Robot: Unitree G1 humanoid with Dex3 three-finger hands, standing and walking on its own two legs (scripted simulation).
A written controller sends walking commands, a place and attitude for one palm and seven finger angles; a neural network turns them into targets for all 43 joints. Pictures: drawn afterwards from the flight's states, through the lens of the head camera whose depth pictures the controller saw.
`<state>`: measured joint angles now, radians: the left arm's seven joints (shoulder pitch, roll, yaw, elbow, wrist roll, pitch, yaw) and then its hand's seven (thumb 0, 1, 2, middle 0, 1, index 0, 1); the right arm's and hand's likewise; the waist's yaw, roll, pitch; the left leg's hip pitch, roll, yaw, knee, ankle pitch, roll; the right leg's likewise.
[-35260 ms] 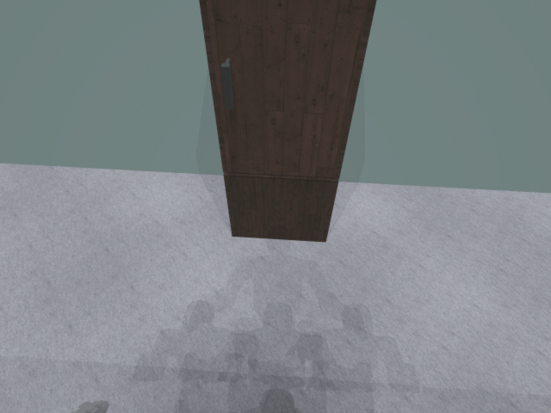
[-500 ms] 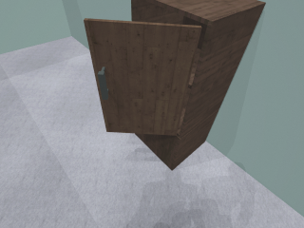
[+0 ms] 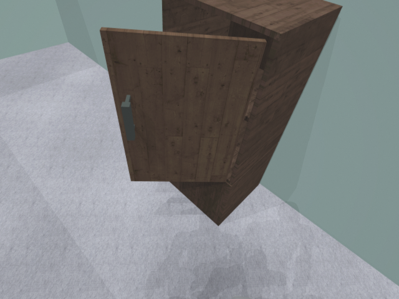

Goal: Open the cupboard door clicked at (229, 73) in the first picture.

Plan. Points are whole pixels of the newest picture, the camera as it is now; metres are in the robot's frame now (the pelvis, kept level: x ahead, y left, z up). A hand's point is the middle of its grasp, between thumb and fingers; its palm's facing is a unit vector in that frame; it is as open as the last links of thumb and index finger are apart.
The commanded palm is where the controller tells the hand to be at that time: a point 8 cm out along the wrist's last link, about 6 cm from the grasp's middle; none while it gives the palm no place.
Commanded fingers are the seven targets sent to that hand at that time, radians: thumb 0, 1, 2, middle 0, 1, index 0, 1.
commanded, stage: shuffle to correct the standing spot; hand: left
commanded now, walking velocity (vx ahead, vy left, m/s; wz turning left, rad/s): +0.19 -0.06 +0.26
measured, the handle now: (129, 117) +0.59 +0.22 +0.00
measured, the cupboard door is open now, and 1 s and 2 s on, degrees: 46 46 46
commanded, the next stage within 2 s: come to a stop and stand still in 0.08 s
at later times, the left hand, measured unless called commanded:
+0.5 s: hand (148, 294) +0.18 +0.11 -0.19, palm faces +0.03 -0.99 -0.13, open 7.4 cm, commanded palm none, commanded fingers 0.00 0.90 0.90 -0.20 -0.30 -0.20 -0.30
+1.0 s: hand out of the picture +0.02 +0.19 -0.18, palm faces +0.10 -0.98 -0.19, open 7.4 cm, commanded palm none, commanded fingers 0.00 0.90 0.90 -0.20 -0.30 -0.20 -0.30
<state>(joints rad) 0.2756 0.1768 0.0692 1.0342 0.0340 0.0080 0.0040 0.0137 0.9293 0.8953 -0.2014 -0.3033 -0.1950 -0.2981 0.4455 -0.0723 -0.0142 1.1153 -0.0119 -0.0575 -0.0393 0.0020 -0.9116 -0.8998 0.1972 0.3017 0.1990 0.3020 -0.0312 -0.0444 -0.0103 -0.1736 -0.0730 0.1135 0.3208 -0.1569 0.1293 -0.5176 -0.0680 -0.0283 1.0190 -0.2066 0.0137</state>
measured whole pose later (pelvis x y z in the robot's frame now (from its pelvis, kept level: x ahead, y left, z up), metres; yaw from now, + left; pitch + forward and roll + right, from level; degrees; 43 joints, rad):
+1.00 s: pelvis +0.04 +0.00 +0.00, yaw +3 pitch -1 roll -1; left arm 0.32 0.20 0.05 1.05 0.02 0.04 0.00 0.00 0.91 0.90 -0.20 -0.30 -0.19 -0.30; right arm 0.25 -0.14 -0.03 1.02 -0.03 -0.01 -0.04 0.00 -0.93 -0.90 0.20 0.30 0.20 0.30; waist 0.00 -0.03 0.02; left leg -0.17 0.00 0.06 0.40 -0.22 0.04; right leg -0.30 -0.03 -0.04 0.70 -0.39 0.03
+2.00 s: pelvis +0.06 -0.02 -0.01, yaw +3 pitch +0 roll +0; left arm 0.27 0.18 0.00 1.10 0.02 -0.03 0.03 0.00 0.90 0.90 -0.20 -0.30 -0.20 -0.30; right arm 0.20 -0.18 0.01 1.11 -0.01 -0.02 -0.03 0.00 -0.91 -0.90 0.20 0.30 0.20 0.30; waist 0.01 -0.01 0.03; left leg -0.18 0.02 0.05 0.47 -0.28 0.00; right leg -0.14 0.01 -0.05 0.45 -0.30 -0.02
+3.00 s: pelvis +0.01 +0.00 -0.07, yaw +4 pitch +12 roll -2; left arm 0.25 0.29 0.28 0.16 -0.31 -0.37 -0.35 0.00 -0.09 0.47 -0.27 -0.94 -0.27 -0.94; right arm 0.28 -0.28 0.00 0.59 0.04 -0.23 -0.08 0.01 -0.91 -0.90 0.20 0.30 0.20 0.30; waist -0.01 0.02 -0.10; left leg -0.77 0.02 0.01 1.02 -0.45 0.03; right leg -0.71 -0.01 -0.08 0.97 -0.46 -0.01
